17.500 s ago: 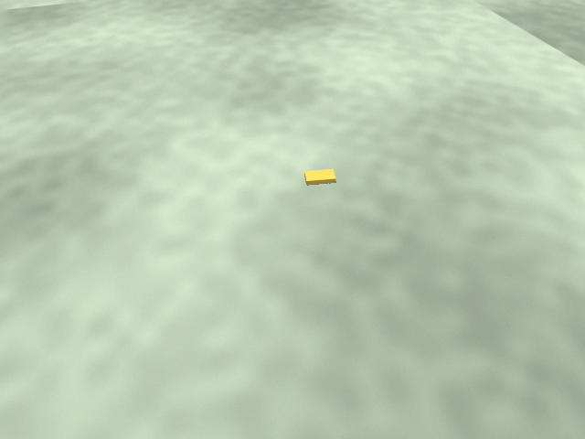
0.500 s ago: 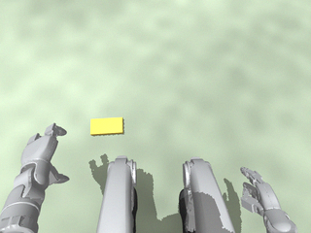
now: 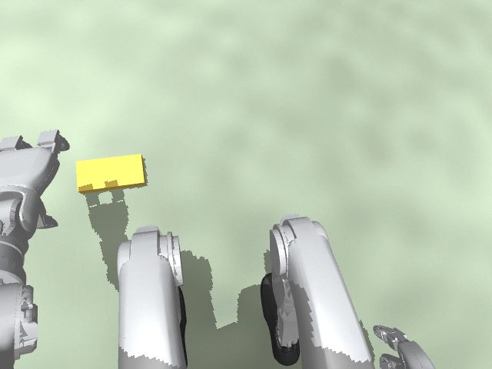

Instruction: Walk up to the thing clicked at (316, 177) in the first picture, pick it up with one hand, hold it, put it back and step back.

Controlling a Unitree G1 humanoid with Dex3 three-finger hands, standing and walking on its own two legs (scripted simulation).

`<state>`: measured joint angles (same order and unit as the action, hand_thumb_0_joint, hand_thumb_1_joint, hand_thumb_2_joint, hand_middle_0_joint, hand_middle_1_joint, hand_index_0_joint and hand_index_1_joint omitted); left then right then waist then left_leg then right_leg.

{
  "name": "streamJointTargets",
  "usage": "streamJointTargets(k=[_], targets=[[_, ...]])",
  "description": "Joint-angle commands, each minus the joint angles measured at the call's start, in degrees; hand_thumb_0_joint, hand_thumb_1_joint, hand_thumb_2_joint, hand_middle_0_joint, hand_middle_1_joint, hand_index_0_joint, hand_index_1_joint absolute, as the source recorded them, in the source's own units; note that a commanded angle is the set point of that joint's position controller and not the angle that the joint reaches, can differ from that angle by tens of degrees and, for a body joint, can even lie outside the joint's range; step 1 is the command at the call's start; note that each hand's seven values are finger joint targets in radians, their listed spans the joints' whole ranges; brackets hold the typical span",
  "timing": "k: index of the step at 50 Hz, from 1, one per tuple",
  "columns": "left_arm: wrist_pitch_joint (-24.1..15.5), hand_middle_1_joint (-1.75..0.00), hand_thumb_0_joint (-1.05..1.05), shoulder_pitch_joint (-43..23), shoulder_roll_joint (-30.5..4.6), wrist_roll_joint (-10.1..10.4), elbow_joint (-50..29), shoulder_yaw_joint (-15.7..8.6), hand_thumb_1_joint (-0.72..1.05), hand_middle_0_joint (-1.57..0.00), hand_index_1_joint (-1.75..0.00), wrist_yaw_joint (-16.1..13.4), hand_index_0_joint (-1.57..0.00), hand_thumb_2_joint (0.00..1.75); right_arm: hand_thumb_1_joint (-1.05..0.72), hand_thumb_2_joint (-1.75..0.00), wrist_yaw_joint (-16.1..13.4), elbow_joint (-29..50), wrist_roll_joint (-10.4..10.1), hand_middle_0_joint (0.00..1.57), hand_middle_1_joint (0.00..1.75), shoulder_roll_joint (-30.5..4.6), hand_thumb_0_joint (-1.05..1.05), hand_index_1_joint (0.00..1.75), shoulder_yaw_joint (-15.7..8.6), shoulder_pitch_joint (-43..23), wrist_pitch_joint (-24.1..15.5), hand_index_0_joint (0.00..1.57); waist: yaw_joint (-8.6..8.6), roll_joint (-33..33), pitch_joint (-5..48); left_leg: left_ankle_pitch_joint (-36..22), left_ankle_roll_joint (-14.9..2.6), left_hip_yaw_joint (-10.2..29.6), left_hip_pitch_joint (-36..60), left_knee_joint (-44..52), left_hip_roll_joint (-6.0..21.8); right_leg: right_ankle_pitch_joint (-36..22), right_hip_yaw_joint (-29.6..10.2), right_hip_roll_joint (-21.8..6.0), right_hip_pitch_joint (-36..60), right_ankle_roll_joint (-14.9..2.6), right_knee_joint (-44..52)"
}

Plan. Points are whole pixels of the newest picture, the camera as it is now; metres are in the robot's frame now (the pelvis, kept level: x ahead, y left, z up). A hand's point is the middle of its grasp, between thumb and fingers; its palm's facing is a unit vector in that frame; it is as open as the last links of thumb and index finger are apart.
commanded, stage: rise first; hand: left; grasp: from above
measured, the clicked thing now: (111, 173) +0.50 +0.28 -0.36
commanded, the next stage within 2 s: none
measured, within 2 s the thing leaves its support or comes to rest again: neither
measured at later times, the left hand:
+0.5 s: hand (63, 177) +0.44 +0.32 -0.21, palm faces -0.44 -0.07 -0.90, open 14.2 cm
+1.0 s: hand (71, 174) +0.46 +0.32 -0.23, palm faces -0.44 -0.08 -0.89, open 14.2 cm
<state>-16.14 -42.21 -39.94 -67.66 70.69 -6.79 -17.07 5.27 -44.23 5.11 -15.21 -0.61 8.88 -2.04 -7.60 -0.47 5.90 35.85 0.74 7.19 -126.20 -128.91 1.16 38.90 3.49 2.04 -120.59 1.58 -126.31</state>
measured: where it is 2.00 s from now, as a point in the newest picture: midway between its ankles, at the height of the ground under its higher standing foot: (228, 339)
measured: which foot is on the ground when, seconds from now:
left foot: down 0.00-1.00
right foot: down 0.00-1.00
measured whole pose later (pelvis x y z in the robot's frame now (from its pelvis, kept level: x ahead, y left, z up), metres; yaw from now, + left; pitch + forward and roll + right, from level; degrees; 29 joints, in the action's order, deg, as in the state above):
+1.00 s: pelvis +0.01 +0.00 -0.05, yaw -4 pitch +32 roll -9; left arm -16.0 -50.5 -47.4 -72.9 81.8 -9.6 -24.3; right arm 7.8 -43.3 10.0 -15.4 5.0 6.2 -2.0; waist -12.4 -2.9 0.2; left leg 39.0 1.1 10.5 -133.9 -140.0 1.6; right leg 40.7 5.7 3.7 -127.7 2.4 -135.3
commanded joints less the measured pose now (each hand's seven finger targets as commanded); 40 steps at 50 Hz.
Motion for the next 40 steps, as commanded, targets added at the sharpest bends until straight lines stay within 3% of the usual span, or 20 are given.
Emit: streamJointTargets(k=[1, 4, 10, 13, 14, 15, 22, 23, 25, 28, 31, 34, 37, 40], targets=[[-0.84, -0.95, 0.0, -18.42, -17.17, -1.87, -5.44, -2.57, -0.57, -0.07, -0.97, -3.66, -0.06, 1.05, -0.89, -0.9, -0.42, 2.39, 0.72, 0.2, 0.3, -13.29, 0.0, 0.3, -3.75, 6.92, -0.62, 0.2, 0.51, 14.12, 33.68, 0.28, -1.71, -3.22, 30.63, 14.19, -0.87, -3.16, 4.66, 0.7, 7.8, -3.9, 11.67], [-1.4, -0.95, 0.0, -19.91, -18.53, -3.64, -3.58, -2.67, -0.57, -0.07, -0.97, -4.95, -0.06, 1.05, -0.9, -0.9, -0.11, 1.68, 1.48, 0.2, 0.3, -13.18, 0.0, 0.3, -3.11, 7.18, -0.35, 0.2, -0.22, 13.37, 33.97, -1.72, -1.94, -3.94, 28.93, 11.66, -0.98, -4.86, 4.69, 1.01, 8.23, -3.88, 11.27], [-1.97, -0.95, 0.0, -21.5, -19.69, -5.07, -0.49, -3.42, -0.54, -0.09, -0.96, -7.17, -0.08, 1.01, -0.9, -0.9, 0.27, 0.85, 2.92, 0.2, 0.3, -13.31, 0.0, 0.3, -2.45, 7.63, -0.06, 0.2, -0.91, 14.02, 35.92, -5.37, -2.01, -4.34, 28.83, 8.29, -0.76, -8.23, 5.2, 1.45, 8.84, -3.6, 9.18], [-1.36, -0.96, 0.0, -22.87, -20.07, -4.76, 1.4, -3.89, -0.55, -0.08, -0.97, -8.12, -0.07, 1.02, -0.9, -0.9, 0.42, 0.95, 3.5, 0.2, 0.3, -13.22, 0.0, 0.3, -1.78, 7.21, -0.18, 0.2, -1.61, 14.28, 34.85, -4.68, -2.22, -4.7, 26.73, 7.18, -0.83, -7.78, 5.18, 1.6, 8.71, -3.43, 8.93], [-1.05, -0.96, 0.0, -22.04, -20.43, -4.66, 2.27, -4.23, -0.54, -0.09, -0.97, -8.42, -0.08, 1.01, -0.9, -0.9, 0.39, 0.79, 3.44, 0.2, 0.3, -12.97, 0.0, 0.3, -1.7, 7.04, -0.24, 0.2, -0.98, 13.6, 34.8, -4.86, -2.23, -4.71, 26.73, 6.92, -0.72, -8.05, 5.11, 1.7, 9.03, -3.52, 9.0], [-0.87, -0.97, 0.0, -23.39, -20.31, -4.64, 1.84, -3.83, -0.55, -0.08, -0.97, -8.64, -0.07, 1.02, -0.9, -0.9, 0.42, 0.6, 3.73, 0.2, 0.3, -13.21, 0.0, 0.3, -1.63, 7.09, -0.28, 0.2, -1.94, 13.4, 34.72, -4.53, -2.45, -4.85, 25.22, 6.3, -0.74, -8.13, 5.08, 1.63, 9.4, -3.29, 8.93], [0.57, -0.98, 0.0, -23.02, -20.85, -4.25, 2.54, -3.91, -0.56, -0.08, -0.99, -8.73, -0.07, 1.02, -0.9, -0.9, 0.7, 0.38, 4.44, 0.2, 0.3, -12.86, 0.0, 0.3, -0.7, 7.0, -0.36, 0.2, -1.93, 14.8, 35.82, -6.83, -2.44, -4.65, 25.06, 4.69, -0.42, -10.93, 5.22, 2.01, 10.93, -3.24, 7.42], [0.61, -0.98, 0.0, -23.55, -21.16, -4.29, 2.04, -3.84, -0.57, -0.08, -0.99, -8.57, -0.07, 1.03, -0.9, -0.9, 0.8, 0.62, 4.45, 0.2, 0.3, -12.99, 0.0, 0.3, -0.66, 7.51, -0.29, 0.2, -2.6, 14.42, 36.33, -7.62, -2.5, -4.55, 24.85, 4.25, -0.38, -11.94, 5.29, 2.13, 11.84, -3.13, 7.29], [0.91, -0.97, 0.0, -22.72, -21.69, -3.81, 2.05, -4.66, -0.56, -0.08, -0.98, -8.5, -0.07, 1.03, -0.9, -0.9, 0.86, 0.51, 4.27, 0.2, 0.3, -13.17, 0.0, 0.3, -0.84, 7.45, -0.17, 0.2, -2.08, 14.54, 36.21, -7.5, -2.39, -4.45, 24.98, 4.24, -0.33, -11.56, 5.39, 2.05, 11.2, -3.26, 6.68], [0.6, -0.98, 0.0, -23.84, -21.86, -3.76, 1.71, -4.17, -0.57, -0.07, -0.98, -8.05, -0.06, 1.03, -0.9, -0.9, 0.89, 0.74, 4.34, 0.2, 0.3, -13.48, 0.0, 0.3, -0.68, 7.55, -0.05, 0.2, -3.02, 14.82, 35.24, -7.22, -2.4, -4.0, 24.32, 3.61, -0.09, -11.49, 5.86, 2.26, 10.06, -3.31, 6.22], [0.73, -0.99, 0.0, -22.28, -21.93, -3.67, 2.33, -4.93, -0.57, -0.06, -0.99, -8.08, -0.06, 1.03, -0.9, -0.9, 1.04, 0.82, 4.44, 0.2, 0.3, -13.76, 0.0, 0.3, -0.39, 8.01, 0.04, 0.2, -2.64, 14.76, 34.74, -7.95, -2.35, -3.92, 24.71, 3.54, -0.12, -12.09, 6.01, 2.31, 10.25, -3.31, 5.83], [0.57, -0.99, 0.0, -22.88, -21.59, -3.95, 2.57, -3.95, -0.57, -0.06, -1.0, -8.21, -0.06, 1.03, -0.9, -0.9, 1.25, 1.25, 4.36, 0.2, 0.3, -13.9, 0.0, 0.3, 0.05, 7.55, 0.01, 0.2, -3.18, 16.81, 32.89, -6.19, -2.12, -3.58, 24.53, 4.09, 0.01, -10.56, 6.38, 2.41, 8.82, -3.53, 5.65], [0.39, -0.99, 0.0, -22.27, -22.16, -3.75, 2.66, -4.47, -0.58, -0.06, -1.0, -8.37, -0.05, 1.04, -0.9, -0.9, 1.35, 1.34, 4.05, 0.2, 0.3, -14.14, 0.0, 0.3, 0.04, 7.8, 0.04, 0.2, -2.82, 16.71, 33.28, -6.6, -1.86, -3.08, 24.89, 4.23, 0.13, -10.69, 6.67, 2.5, 8.52, -3.68, 4.86], [0.3, -0.99, 0.0, -22.49, -22.46, -3.78, 2.13, -4.89, -0.56, -0.06, -1.0, -8.73, -0.06, 1.02, -0.9, -0.9, 1.34, 1.46, 4.3, 0.2, 0.3, -14.67, 0.0, 0.3, 0.12, 8.29, 0.11, 0.2, -3.58, 16.95, 34.02, -8.53, -1.88, -2.92, 25.76, 3.37, 0.22, -12.56, 7.01, 2.45, 8.74, -3.38, 4.2]])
